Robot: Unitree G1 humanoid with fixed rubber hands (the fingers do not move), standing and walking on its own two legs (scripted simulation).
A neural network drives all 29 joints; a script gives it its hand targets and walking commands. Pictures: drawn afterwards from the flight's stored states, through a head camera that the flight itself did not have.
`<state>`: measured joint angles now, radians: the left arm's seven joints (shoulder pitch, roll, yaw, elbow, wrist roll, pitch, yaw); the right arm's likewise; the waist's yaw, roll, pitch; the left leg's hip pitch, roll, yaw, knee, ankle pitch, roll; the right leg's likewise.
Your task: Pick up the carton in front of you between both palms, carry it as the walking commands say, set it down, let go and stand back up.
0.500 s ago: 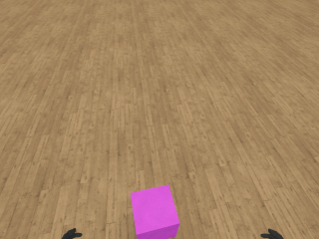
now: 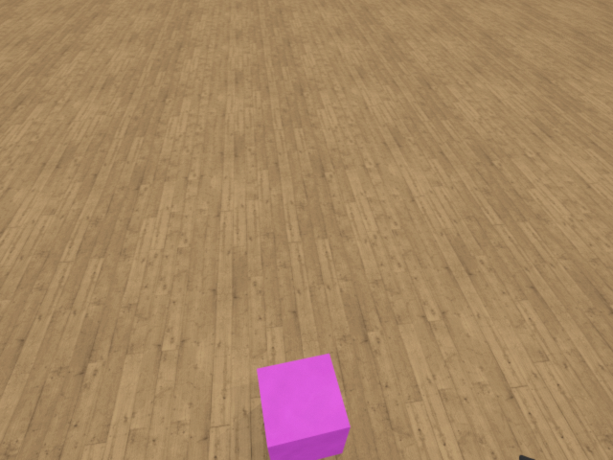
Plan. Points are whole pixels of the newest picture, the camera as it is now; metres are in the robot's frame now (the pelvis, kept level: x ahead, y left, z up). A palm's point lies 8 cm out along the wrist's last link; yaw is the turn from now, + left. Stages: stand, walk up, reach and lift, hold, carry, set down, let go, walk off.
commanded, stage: stand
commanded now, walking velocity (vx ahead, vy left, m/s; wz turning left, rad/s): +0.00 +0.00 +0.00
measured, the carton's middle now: (301, 412) +0.41 +0.04 -0.65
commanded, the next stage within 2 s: none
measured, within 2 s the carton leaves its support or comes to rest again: neither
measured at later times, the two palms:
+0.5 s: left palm out of the picture +0.06 +0.29 -0.11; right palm out of the picture +0.08 -0.30 -0.10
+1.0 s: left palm out of the picture +0.06 +0.28 -0.11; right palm out of the picture +0.07 -0.31 -0.10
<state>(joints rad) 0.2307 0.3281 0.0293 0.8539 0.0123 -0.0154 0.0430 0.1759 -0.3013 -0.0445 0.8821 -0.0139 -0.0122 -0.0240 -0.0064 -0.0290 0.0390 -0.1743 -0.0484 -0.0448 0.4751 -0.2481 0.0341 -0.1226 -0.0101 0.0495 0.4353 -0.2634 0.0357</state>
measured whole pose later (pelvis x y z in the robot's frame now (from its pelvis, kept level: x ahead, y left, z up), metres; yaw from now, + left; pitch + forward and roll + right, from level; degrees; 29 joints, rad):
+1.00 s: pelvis -0.01 -0.02 +0.01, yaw +1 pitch -3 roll +0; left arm 0.19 0.35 0.03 0.98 0.00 -0.02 0.03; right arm 0.16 -0.34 -0.02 1.01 0.00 -0.02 -0.03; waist 0.00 -0.01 0.04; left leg -0.16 -0.04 -0.07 0.39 -0.18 0.01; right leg -0.11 0.00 0.02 0.37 -0.21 0.01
